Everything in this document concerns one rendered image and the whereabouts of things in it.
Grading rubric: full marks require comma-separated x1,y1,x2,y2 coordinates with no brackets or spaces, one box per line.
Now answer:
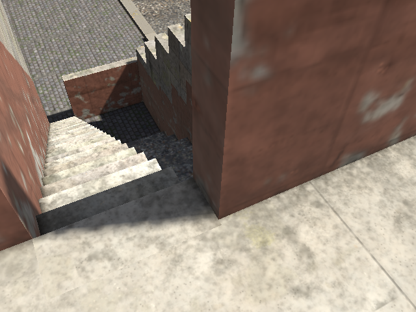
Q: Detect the stairs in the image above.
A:
36,116,180,235

